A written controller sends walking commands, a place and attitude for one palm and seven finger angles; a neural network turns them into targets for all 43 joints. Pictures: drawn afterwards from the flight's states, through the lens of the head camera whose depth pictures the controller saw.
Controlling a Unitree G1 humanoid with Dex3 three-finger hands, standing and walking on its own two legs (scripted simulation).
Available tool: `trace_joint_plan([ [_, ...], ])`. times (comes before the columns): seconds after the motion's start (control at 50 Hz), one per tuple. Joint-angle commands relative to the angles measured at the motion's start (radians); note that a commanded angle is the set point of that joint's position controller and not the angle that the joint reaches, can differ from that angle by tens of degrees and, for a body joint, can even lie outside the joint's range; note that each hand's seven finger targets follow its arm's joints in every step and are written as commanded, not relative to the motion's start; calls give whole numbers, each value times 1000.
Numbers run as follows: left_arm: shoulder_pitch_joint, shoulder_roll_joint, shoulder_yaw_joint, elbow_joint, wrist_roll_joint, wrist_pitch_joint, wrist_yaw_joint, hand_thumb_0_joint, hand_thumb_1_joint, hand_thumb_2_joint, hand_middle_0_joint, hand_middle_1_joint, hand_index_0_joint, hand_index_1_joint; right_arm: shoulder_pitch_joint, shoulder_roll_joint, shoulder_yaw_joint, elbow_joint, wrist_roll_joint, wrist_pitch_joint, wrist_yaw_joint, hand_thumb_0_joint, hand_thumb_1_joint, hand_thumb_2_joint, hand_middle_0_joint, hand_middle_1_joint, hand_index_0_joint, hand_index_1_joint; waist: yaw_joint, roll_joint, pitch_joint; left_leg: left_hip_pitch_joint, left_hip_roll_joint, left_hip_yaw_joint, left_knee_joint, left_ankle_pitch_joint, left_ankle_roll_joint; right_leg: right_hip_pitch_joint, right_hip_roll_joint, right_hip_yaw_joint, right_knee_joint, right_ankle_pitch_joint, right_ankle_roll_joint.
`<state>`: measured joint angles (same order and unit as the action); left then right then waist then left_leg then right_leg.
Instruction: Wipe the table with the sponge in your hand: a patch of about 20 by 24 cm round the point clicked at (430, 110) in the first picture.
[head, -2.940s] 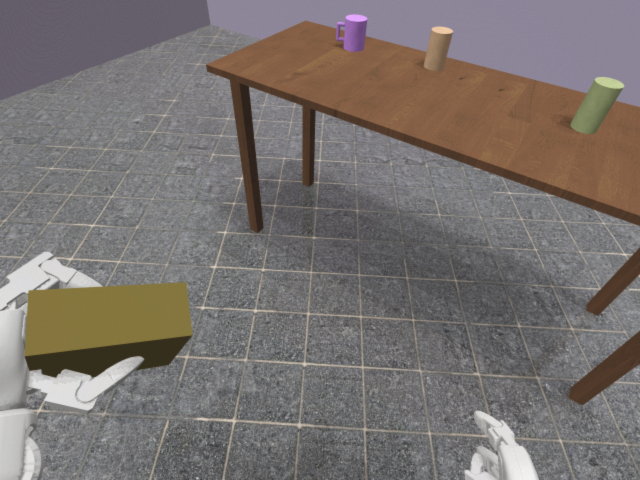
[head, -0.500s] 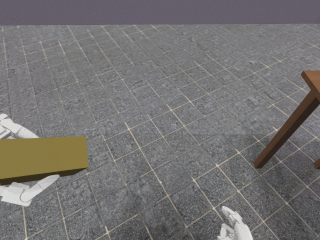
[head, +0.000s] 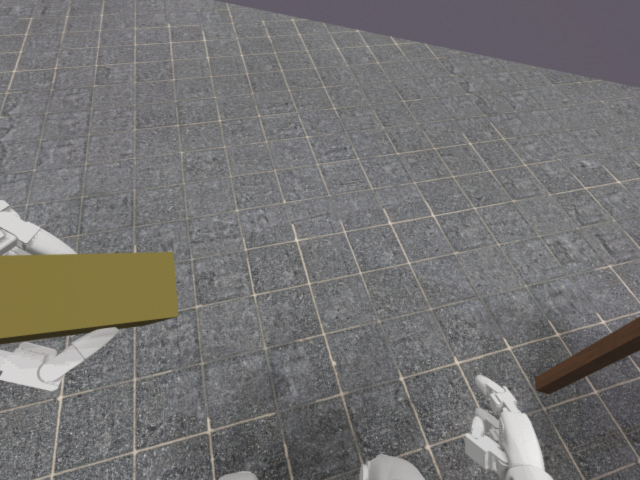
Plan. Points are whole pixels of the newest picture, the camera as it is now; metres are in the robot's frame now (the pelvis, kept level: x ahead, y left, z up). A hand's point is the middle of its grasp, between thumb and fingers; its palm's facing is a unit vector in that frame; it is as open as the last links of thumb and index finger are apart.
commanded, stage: walk to a spot facing it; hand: left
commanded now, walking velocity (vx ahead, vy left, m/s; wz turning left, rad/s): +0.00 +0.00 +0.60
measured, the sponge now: (107, 297) +0.25 +0.20 +0.16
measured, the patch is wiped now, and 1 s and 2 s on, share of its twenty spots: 0.00 0.00 0.00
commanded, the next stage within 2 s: turn to face it in 1.82 s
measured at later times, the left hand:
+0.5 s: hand out of the picture +0.09 +0.21 +0.18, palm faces +0.63 -0.65 -0.43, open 9.4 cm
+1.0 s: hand out of the picture -0.05 +0.22 +0.18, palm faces +0.81 -0.37 -0.44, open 9.4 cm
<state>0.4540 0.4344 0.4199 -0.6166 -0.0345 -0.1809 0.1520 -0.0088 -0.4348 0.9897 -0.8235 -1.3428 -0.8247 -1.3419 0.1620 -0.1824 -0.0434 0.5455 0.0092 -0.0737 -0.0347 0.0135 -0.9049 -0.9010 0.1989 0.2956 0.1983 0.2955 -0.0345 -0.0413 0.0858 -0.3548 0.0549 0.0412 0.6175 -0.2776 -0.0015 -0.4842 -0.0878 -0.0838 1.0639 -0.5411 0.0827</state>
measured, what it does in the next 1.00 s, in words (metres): steps to the right, turning left: right foot, then left foot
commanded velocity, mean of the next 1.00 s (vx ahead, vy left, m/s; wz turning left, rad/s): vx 0.15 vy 0.00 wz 0.54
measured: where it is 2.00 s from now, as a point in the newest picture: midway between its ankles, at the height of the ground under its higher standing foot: outside the picture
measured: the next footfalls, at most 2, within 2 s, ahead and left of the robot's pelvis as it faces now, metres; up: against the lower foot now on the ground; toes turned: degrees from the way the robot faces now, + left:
right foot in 0.20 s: +0.05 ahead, -0.13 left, +0.00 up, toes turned +3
left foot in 0.64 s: -0.11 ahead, +0.07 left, +0.00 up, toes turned +30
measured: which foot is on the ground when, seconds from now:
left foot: down 0.00-0.22, up 0.24-0.62, down 0.64-0.98, up 1.00-1.00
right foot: up 0.00-0.18, down 0.20-0.64, up 0.66-0.96, down 0.98-1.00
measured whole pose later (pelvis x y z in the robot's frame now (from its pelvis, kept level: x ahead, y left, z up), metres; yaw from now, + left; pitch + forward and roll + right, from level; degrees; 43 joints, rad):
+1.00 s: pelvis -0.07 -0.10 +0.00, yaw +36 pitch -1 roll +0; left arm 0.42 0.37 0.35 -0.47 -0.02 -0.17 0.14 -0.01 -0.43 0.99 -0.82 -1.34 -0.82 -1.34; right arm 0.24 -0.12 0.05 0.65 -0.01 -0.09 -0.04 0.01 -0.90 -0.90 0.21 0.30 0.21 0.30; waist 0.04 0.05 0.02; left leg -0.36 0.04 -0.09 0.73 -0.41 0.01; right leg -0.27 -0.04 -0.14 0.57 -0.33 0.02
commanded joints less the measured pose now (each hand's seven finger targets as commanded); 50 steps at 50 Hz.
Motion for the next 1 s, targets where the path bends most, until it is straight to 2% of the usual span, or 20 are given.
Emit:
trace_joint_plan([
  [0.0, 111, 105, 82, -326, -27, -67, 4, 0, 100, 1300, -1200, -1600, -1200, -1600, -1, -142, -30, -124, 9, -73, 14, 0, -900, -900, 200, 300, 200, 300, 26, 368, -257, 179, 171, -203, -183, 669, 135, 58, 55, -15, -152, 116, 17],
  [0.14, 21, 98, 79, -145, -35, -18, -7, 0, 100, 1300, -1200, -1600, -1200, -1600, -16, -126, -2, -89, 5, -78, -13, 0, -900, -900, 200, 300, 200, 300, 45, 250, -212, 55, 164, -257, -146, 356, 111, 295, 94, -15, -533, 217, 18],
  [0.16, -17, 90, 65, -126, -29, -15, -8, 0, 100, 1300, -1200, -1600, -1200, -1600, -31, -113, 7, -88, 8, -75, -15, 0, -900, -900, 200, 300, 200, 300, 52, 178, -210, 7, 134, -247, -84, 253, 81, 360, 47, 17, -672, 298, 1],
  [0.2, -82, 179, 105, -52, -19, 17, 15, 0, 100, 1300, -1200, -1600, -1200, -1600, -38, -98, 12, -102, 9, -71, -28, 0, -900, -900, 200, 300, 200, 300, 48, -273, -198, -234, -89, -47, 387, -291, -42, 403, -357, 421, -793, 564, -163],
  [0.24, -58, 126, 58, -3, -17, 29, 19, 0, 100, 1300, -1200, -1600, -1200, -1600, -55, -119, -1, -77, -1, -64, -27, 0, -900, -900, 200, 300, 200, 300, 40, -175, -166, -220, -53, -99, 643, -220, -56, 304, -348, 356, -771, 570, -175],
  [0.26, -56, 96, 30, -39, -15, 13, 11, 0, 100, 1300, -1200, -1600, -1200, -1600, -73, -88, 19, -79, -4, -48, -29, 0, -900, -900, 200, 300, 200, 300, 38, -125, -159, -223, -39, -75, 696, -170, -69, 313, -302, 218, -743, 618, -181],
  [0.32, -87, 115, 38, -45, -2, -14, 16, 0, 100, 1300, -1200, -1600, -1200, -1600, -108, -99, 17, -76, -10, -38, -55, 0, -900, -900, 200, 300, 200, 300, 38, -114, -140, -210, -26, -28, 653, -142, -80, 329, -255, 42, -741, 685, -162],
  [0.5, 13, 109, 80, -140, -10, -30, 52, 0, 100, 1300, -1200, -1600, -1200, -1600, -55, -110, -3, -136, -27, -22, -65, 0, -900, -900, 200, 300, 200, 300, 80, -137, -234, -68, 0, 64, 134, -224, -37, 444, -322, 39, -702, 650, -210],
  [0.58, -38, 89, 46, -194, -22, -33, 48, 0, 100, 1300, -1200, -1600, -1200, -1600, -5, -121, -10, -147, -24, -6, -55, 0, -900, -900, 200, 300, 200, 300, 21, -45, -263, 135, -33, 79, -170, -29, -13, 337, -279, -21, -508, 505, -120],
  [0.6, -65, 96, 42, -227, -28, -42, 45, 0, 100, 1300, -1200, -1600, -1200, -1600, -1, -146, -16, -153, -22, -10, -55, 0, -900, -900, 200, 300, 200, 300, 12, 80, -254, 194, 45, -42, -253, 23, 37, 232, -208, -57, -333, 377, -77],
  [0.62, -76, 94, 33, -253, -33, -62, 38, 0, 100, 1300, -1200, -1600, -1200, -1600, -15, -172, -18, -159, -22, -30, -50, 0, -900, -900, 200, 300, 200, 300, 20, 358, -195, 275, 259, -357, -311, 295, 157, -34, -47, -93, -112, 41, -11],
  [0.64, -87, 107, 33, -239, -9, -87, 27, 0, 100, 1300, -1200, -1600, -1200, -1600, 15, -161, -18, -136, -15, -49, -38, 0, -900, -900, 200, 300, 200, 300, 27, 378, -168, 333, 385, -547, -309, 490, 234, -191, -2, -40, 57, -120, -14],
  [0.66, -96, 146, 66, -229, 27, -100, 15, 0, 100, 1300, -1200, -1600, -1200, -1600, -9, -148, -18, -117, -17, -61, -33, 0, -900, -900, 200, 300, 200, 300, 21, 396, -163, 327, 391, -579, -291, 440, 282, -283, -39, 53, 157, -67, -14],
  [0.68, -87, 134, 50, -231, 36, -99, 5, 0, 100, 1300, -1200, -1600, -1200, -1600, -22, -150, -26, -103, -5, -66, -19, 0, -900, -900, 200, 300, 200, 300, 22, 340, -140, 288, 325, -488, -277, 329, 264, -279, -44, 77, 190, 13, -16],
  [0.74, -72, 83, 20, -230, 19, -86, 1, 0, 100, 1300, -1200, -1600, -1200, -1600, -16, -145, -23, -88, 7, -79, -2, 0, -900, -900, 200, 300, 200, 300, 32, 308, -111, 124, 189, -270, -317, 105, 189, -124, -14, 9, 88, 154, -2],
  [0.9, -124, 56, 0, -25, 7, -50, -4, 0, 100, 1300, -1200, -1600, -1200, -1600, -42, -125, 16, -48, -12, -70, -28, 0, -900, -900, 200, 300, 200, 300, 58, 238, -97, -69, 140, -271, -273, -316, 152, 330, 95, -91, -504, 96, -8],
  [0.92, -136, 57, -6, -14, 13, -40, -5, 0, 100, 1300, -1200, -1600, -1200, -1600, -47, -119, 19, -45, -11, -65, -29, 0, -900, -900, 200, 300, 200, 300, 67, 168, -106, -156, 96, -225, -153, -332, 117, 442, 67, -54, -612, 106, -28],
  [0.94, -145, 73, -8, -7, 26, -28, -5, 0, 100, 1300, -1200, -1600, -1200, -1600, -38, -91, 25, -44, -6, -58, -25, 0, -900, -900, 200, 300, 200, 300, 68, -18, -124, -271, 9, -113, 108, -333, 74, 512, -94, 131, -751, 7, -94],
  [0.96, -185, 138, 22, -42, 18, -28, -2, 0, 100, 1300, -1200, -1600, -1200, -1600, -80, -75, 23, -65, -5, -59, -27, 0, -900, -900, 200, 300, 200, 300, 77, -292, -108, -430, -82, -25, 472, -341, 13, 516, -369, 552, -876, -89, -214],
  [0.98, -239, 171, 47, -96, 7, -42, 11, 0, 100, 1300, -1200, -1600, -1200, -1600, -105, -129, 7, -67, -23, -73, -26, 0, -900, -900, 200, 300, 200, 300, 70, -237, -106, -427, -40, -100, 651, -247, -7, 412, -453, 640, -932, -145, -251],
])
